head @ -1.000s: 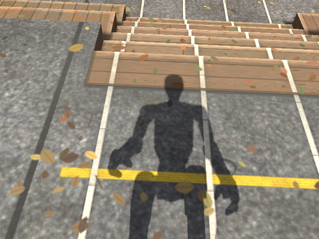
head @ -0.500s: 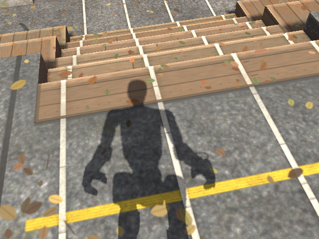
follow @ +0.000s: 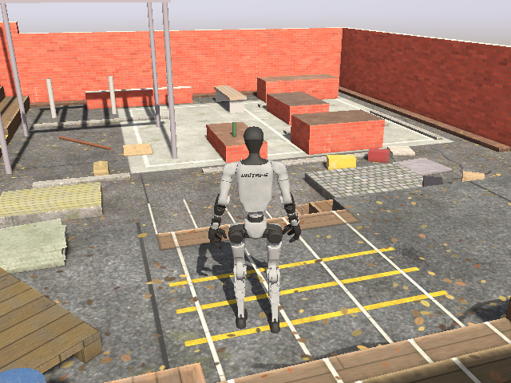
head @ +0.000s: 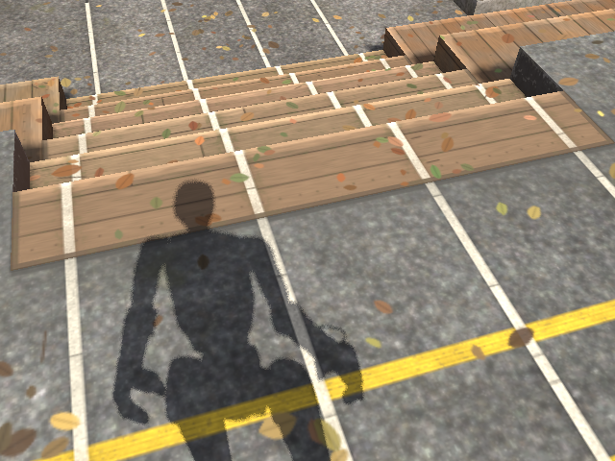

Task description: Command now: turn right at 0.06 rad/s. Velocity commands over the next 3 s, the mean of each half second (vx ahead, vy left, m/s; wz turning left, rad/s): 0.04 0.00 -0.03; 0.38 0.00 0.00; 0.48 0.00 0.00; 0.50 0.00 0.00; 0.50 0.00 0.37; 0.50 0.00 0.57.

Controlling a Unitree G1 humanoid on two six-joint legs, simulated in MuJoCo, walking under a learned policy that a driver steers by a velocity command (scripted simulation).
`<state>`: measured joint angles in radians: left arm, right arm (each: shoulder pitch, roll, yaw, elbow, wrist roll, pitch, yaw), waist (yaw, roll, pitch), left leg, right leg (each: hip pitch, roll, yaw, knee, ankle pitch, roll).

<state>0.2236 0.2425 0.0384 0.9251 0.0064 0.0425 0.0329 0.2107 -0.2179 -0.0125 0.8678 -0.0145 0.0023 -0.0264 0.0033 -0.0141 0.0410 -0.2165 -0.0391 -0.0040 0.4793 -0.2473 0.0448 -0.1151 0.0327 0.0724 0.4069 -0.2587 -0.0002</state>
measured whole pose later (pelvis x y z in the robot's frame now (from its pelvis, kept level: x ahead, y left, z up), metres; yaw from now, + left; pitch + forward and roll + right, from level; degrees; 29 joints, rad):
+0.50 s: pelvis -0.01 -0.01 +0.00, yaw +0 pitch -1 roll -1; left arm 0.29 0.19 0.02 1.11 0.01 0.02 0.03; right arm 0.30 -0.21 -0.02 1.07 -0.03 0.02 -0.01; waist 0.00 0.01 -0.01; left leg -0.25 -0.03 -0.02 0.55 -0.40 0.05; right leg -0.13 0.06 0.07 0.44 -0.36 -0.06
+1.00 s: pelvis +0.16 +0.02 +0.00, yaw +0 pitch +2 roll -1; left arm 0.01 0.20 0.02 0.94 0.02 -0.03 -0.03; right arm 0.55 -0.13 0.00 1.11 -0.02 -0.10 -0.02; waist -0.07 -0.02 0.03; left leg 0.13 -0.06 0.01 0.16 -0.32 0.08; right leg -0.62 -0.03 -0.09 0.70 -0.10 -0.05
